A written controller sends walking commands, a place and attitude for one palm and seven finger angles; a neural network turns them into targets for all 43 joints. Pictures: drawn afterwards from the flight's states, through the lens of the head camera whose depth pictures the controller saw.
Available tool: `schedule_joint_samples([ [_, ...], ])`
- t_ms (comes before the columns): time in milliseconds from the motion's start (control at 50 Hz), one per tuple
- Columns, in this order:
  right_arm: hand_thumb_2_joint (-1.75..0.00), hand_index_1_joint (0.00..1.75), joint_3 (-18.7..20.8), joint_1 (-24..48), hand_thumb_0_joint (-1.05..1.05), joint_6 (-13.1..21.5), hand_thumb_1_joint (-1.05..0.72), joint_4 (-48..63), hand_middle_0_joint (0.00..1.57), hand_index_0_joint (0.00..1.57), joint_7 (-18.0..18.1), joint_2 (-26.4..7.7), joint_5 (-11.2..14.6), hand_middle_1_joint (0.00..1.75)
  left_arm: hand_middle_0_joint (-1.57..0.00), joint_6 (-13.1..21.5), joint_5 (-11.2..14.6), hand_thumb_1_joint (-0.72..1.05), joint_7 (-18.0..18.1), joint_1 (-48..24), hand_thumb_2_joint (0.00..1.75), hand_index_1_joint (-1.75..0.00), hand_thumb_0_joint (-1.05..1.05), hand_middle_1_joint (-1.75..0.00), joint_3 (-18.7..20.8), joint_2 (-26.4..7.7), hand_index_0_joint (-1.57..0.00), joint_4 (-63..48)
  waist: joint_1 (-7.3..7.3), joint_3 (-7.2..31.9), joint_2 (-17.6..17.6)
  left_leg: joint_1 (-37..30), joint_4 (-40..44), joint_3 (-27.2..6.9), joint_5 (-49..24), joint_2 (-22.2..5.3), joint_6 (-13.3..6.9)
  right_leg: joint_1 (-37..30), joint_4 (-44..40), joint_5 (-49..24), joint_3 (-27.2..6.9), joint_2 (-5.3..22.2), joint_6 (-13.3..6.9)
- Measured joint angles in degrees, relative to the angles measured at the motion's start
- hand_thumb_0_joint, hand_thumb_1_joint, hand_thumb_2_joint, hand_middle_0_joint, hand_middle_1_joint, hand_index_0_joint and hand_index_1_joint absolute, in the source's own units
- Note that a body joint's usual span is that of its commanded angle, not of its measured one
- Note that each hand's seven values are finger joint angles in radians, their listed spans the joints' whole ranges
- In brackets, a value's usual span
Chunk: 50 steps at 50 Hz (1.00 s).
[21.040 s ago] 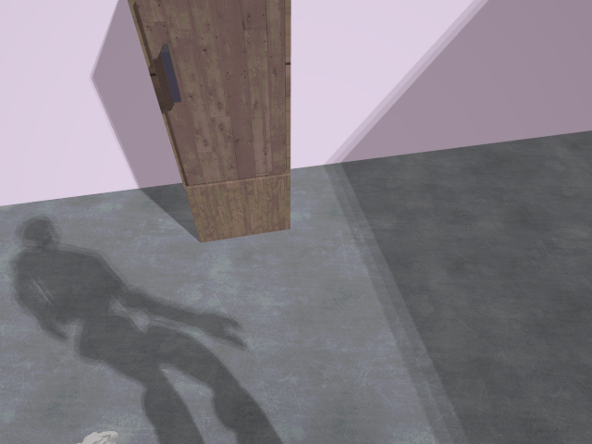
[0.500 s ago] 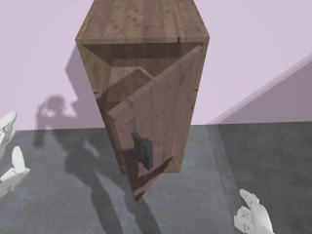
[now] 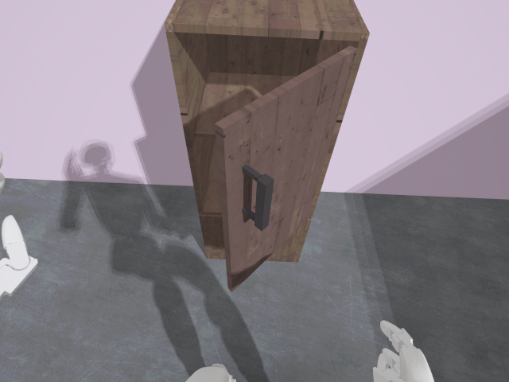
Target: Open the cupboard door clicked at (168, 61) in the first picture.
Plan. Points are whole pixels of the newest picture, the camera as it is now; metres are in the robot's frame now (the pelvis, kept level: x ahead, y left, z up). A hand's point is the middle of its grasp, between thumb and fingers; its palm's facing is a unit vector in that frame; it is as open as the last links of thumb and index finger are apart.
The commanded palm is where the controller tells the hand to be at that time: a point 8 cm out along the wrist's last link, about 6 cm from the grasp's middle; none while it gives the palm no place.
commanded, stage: step back with the hand held close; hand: left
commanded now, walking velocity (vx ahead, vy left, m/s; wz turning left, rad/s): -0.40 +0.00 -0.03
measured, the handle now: (255, 198) +0.42 +0.03 +0.03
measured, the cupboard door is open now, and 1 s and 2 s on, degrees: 48 48 48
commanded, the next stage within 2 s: stop stepping back and stand still in 0.36 s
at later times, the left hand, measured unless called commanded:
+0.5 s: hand (33, 330) +0.13 +0.21 +0.18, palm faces +0.25 -0.83 -0.49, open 7.4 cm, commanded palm +0.08 +0.27 +0.19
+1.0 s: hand out of the picture +0.08 +0.26 +0.17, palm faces +0.42 -0.83 -0.38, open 7.4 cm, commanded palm +0.02 +0.29 +0.19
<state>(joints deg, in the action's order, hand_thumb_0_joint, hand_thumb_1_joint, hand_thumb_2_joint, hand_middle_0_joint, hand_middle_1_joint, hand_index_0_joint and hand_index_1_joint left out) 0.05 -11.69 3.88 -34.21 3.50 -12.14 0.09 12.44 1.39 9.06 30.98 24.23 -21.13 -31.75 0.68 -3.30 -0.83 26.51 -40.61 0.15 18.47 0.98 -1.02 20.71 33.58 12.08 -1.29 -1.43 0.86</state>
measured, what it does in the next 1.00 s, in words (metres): walks backwards: right foot, then left foot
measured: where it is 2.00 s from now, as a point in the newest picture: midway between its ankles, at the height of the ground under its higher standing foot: outside the picture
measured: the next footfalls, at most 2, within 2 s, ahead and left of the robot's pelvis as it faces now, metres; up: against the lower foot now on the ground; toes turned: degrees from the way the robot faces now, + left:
right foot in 0.40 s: -0.16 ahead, -0.11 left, +0.00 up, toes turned -6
left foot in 0.54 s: +0.02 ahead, +0.07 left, +0.00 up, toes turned -6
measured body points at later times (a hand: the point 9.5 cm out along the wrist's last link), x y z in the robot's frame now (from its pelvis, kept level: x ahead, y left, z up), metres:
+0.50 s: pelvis -0.10 -0.01 +0.01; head -0.07 +0.00 +0.46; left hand +0.11 +0.26 +0.21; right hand +0.06 -0.25 -0.08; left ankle +0.02 +0.08 -0.71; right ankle -0.20 -0.11 -0.72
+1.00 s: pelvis -0.15 +0.00 +0.01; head -0.16 +0.02 +0.46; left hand +0.05 +0.30 +0.19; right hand -0.03 -0.26 -0.08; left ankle -0.11 +0.10 -0.72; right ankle -0.20 -0.11 -0.72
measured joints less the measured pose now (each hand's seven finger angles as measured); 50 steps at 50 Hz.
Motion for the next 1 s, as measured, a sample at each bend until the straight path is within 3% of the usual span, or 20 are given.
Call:
schedule_joint_samples([
  [40,-0.89,0.3,0.2,0.16,0.01,-0.38,-0.9,-0.64,0.2,0.21,0.09,-0.31,-0.01,0.3,-0.21,0.02,0.11,0.89,0.16,-0.22,0.9,-0.3,0.01,-0.3,-0.64,-0.22,-0.21,-0.56,-0.51,0.48,0.34,-1.55,1.98,-0.36,-1.43,0.23,-0.12,0.85,0.18,-0.46,0.05,0.28,0.49],
  [80,-0.89,0.3,0.34,0.76,0.01,-0.53,-0.9,-0.68,0.2,0.2,0.55,-0.41,-0.07,0.3,-0.21,0.18,0.04,0.89,0.1,-1.21,0.9,-0.3,0.01,-0.31,-0.28,-1.21,-0.21,-0.55,-0.74,-0.27,0.87,-1.41,3.9,0.03,-8.01,0.4,-1.53,1.81,1.05,0.59,-0.21,0.41,0.76],
  [160,-0.89,0.3,1.08,1.37,0.01,1.09,-0.9,-0.85,0.2,0.2,0.48,1.06,-0.76,0.3,-0.21,0.32,-0.27,0.89,-0.15,-2.18,0.9,-0.3,0.01,-0.31,2.19,-3.29,-0.21,1.29,-1.36,-0.88,0.01,-1.59,7.97,-0.56,-10.97,-0.81,-2.88,5.22,20.25,10.25,-1.52,-3.21,0.39],
  [200,-0.89,0.3,0.85,1.23,0.01,2.04,-0.9,-1.24,0.2,0.2,-0.16,1.9,-0.82,0.3,-0.21,0.3,0.3,0.89,0.35,-1.4,0.9,-0.3,0.01,-0.31,2.99,-3.65,-0.21,0.82,-1.07,-0.01,0.0,-1.78,11.24,-0.49,-13.25,-1.75,-2.58,3.99,23.98,12.75,-0.6,-3.69,0.23],
  [260,-0.89,0.3,0.13,1.13,0.01,2.8,-0.9,-1.82,0.2,0.2,-1.02,2.74,-0.89,0.3,-0.21,-0.33,1.13,0.89,0.88,0.15,0.9,-0.3,0.01,-0.3,2.39,-2.97,-0.21,-0.79,-0.38,1.95,0.31,-1.87,16.33,0.33,-16.66,-2.93,-1.93,-0.86,19.79,15.92,1.1,-2.88,-0.24],
  [320,-0.89,0.3,-0.56,1.61,0.01,3.29,-0.9,-2.1,0.2,0.2,-1.26,3.11,-1.22,0.3,-0.21,-0.97,1.76,0.89,0.7,0.39,0.9,-0.3,0.01,-0.3,0.59,-2.34,-0.21,-1.49,-0.19,3.43,0.41,-1.51,21.1,0.99,-20.34,-3.39,-1.31,-7.25,9.05,17.42,2.45,-2.29,-1.05],
  [380,-0.89,0.3,-1.22,3.02,0.01,2.64,-0.9,-1.4,0.2,0.21,-1.48,3.46,-1.64,0.3,-0.21,-0.71,2.51,0.89,-0.1,0.8,0.9,-0.3,0.01,-0.3,0.8,-4.03,-0.21,-1.96,0.2,3.85,2.02,0.56,22.23,2.91,-22.75,-2.92,-0.49,-13.83,-7.53,10.69,2.67,-0.73,-2.71],
  [400,-0.89,0.3,-1.41,3.97,0.01,2.2,-0.9,-1.2,0.2,0.21,-1.51,3.39,-1.62,0.3,-0.21,-0.19,2.65,0.89,-0.43,0.95,0.9,-0.3,0.01,-0.3,1.3,-4.78,-0.21,-2.04,0.6,3.42,2.57,2.17,20.1,3.89,-22.05,-3.03,0.01,-14.44,-10.38,9.13,2.03,-0.05,-2.41],
  [440,-0.89,0.3,-1.24,5.12,0.01,1.38,-0.9,-2.48,0.2,0.21,-1.02,2.38,-1.24,0.3,-0.21,0.35,2.64,0.89,-1.25,0.17,0.9,-0.3,0.01,-0.3,-0.01,-4.59,-0.21,-1.07,0.42,1.74,0.36,4.07,13.14,1.88,-13.42,-3.85,1.12,-14.37,-9.33,8.96,2.1,-1.65,-1.99],
  [480,-0.89,0.3,-1.27,4.17,0.01,0.64,-0.9,-3.39,0.2,0.21,-0.49,2.0,-0.57,0.3,-0.21,0.3,2.23,0.89,-1.91,0.88,0.9,-0.3,0.01,-0.3,-0.41,-5.3,-0.21,-1.1,0.25,2.06,1.05,4.19,5.34,0.79,-6.71,-2.27,1.62,-14.08,-7.89,9.3,1.46,-1.29,-1.98],
  [500,-0.89,0.3,-1.44,3.4,0.01,0.12,-0.9,-3.35,0.2,0.21,-0.17,1.83,-0.3,0.3,-0.21,0.16,2.11,0.89,-2.07,1.71,0.9,-0.3,0.01,-0.31,-0.1,-5.72,-0.21,-1.3,0.02,2.58,1.72,3.08,3.87,0.86,-6.23,-1.52,1.68,-13.87,-7.2,9.56,1.04,-0.93,-1.95],
  [540,-0.89,0.3,-1.7,1.59,0.01,-0.54,-0.9,-2.37,0.2,0.21,0.56,0.84,0.12,0.3,-0.22,-0.43,2.13,0.88,-2.08,3.17,0.9,-0.3,0.01,-0.31,0.66,-6.18,-0.21,-1.58,-0.75,3.67,1.79,-1.23,6.89,0.93,-12.68,-1.11,1.14,-13.43,-5.64,10.25,0.78,-1.08,-1.74],
  [620,-0.89,0.3,-0.85,0.54,0.01,-0.09,-0.9,-1.98,0.2,0.2,1.21,0.06,0.62,0.3,-0.22,-1.76,2.41,0.88,-1.54,1.51,0.9,-0.3,0.01,-0.31,1.33,-6.77,-0.21,1.53,-2.13,3.13,3.57,-4.11,11.76,1.49,-11.02,0.26,-1.16,-12.12,-2.88,9.7,0.71,0.25,-0.75],
  [700,-0.89,0.3,-0.46,-0.4,0.01,1.74,-0.9,-0.62,0.2,0.2,0.95,-0.73,-0.16,0.3,-0.21,-3.08,2.16,0.89,-1.22,2.1,0.9,-0.3,0.01,-0.31,1.14,-5.58,-0.21,2.48,-3.59,2.8,2.69,-4.03,14.86,0.56,-14.21,0.07,-0.83,-11.42,-4.19,8.67,1.61,-0.32,-1.74],
  [740,-0.89,0.3,-0.17,-1.33,0.01,2.0,-0.9,-0.31,0.2,0.2,0.73,-0.93,-0.23,0.3,-0.21,-2.76,2.03,0.89,-1.27,3.73,0.9,-0.3,0.01,-0.3,0.75,-5.05,-0.21,1.48,-4.17,2.95,1.84,-3.09,14.04,-0.75,-11.67,-0.04,-0.07,-11.8,-5.93,7.1,2.88,-0.73,-2.43],
  [800,-0.89,0.3,0.21,-2.92,0.01,1.61,-0.9,-1.58,0.2,0.2,0.42,-1.15,-0.37,0.3,-0.21,-1.79,1.79,0.89,-1.06,6.97,0.9,-0.3,0.02,-0.31,0.36,-4.18,-0.21,-0.43,-2.33,4.51,1.78,-0.72,3.6,-1.69,-5.3,0.02,1.28,-11.43,-6.53,6.32,2.4,-1.11,-3.05],
  [840,-0.89,0.3,0.39,-4.21,0.01,1.5,-0.9,-3.07,0.2,0.2,0.59,-1.38,-0.35,0.3,-0.22,-1.03,1.21,0.89,-0.66,6.66,0.9,-0.3,0.01,-0.31,-0.17,-3.17,-0.21,0.4,-1.08,5.79,1.87,-2.11,0.11,-1.33,-3.47,-0.34,1.07,-11.48,-6.42,6.29,1.96,-1.05,-2.82],
  [900,-0.89,0.3,0.72,-5.88,0.01,2.2,-0.9,-4.52,0.2,0.2,1.26,-2.33,-0.2,0.3,-0.22,-0.48,0.43,0.88,-0.08,1.95,0.9,-0.3,0.01,-0.31,-1.32,-1.29,-0.21,4.02,-0.86,6.84,0.28,-8.03,6.89,-1.45,-2.6,-1.76,0.29,-11.33,-4.74,7.57,3.66,-1.15,-2.08],
  [1000,-0.89,0.3,-0.25,-3.17,0.01,2.48,-0.9,-5.32,0.2,0.2,1.23,-0.63,-0.2,0.3,-0.21,-1.51,0.45,0.89,0.07,-2.98,0.9,-0.3,0.01,-0.3,-0.51,0.43,-0.21,8.82,-0.74,4.46,1.9,-9.61,8.7,0.23,-4.52,0.1,-0.85,-11.43,-3.45,7.65,2.6,1.09,-0.95],
])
